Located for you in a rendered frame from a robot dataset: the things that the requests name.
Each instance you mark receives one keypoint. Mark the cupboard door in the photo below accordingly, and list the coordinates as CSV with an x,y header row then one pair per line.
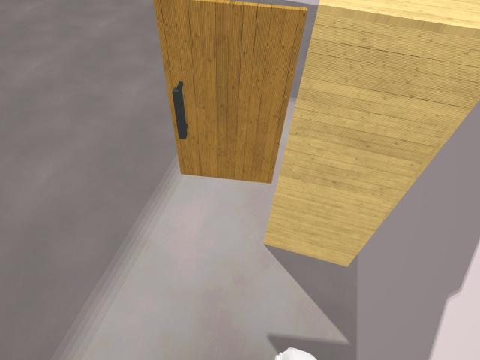
x,y
237,62

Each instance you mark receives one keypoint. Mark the handle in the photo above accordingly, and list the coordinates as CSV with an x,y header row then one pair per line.
x,y
179,111

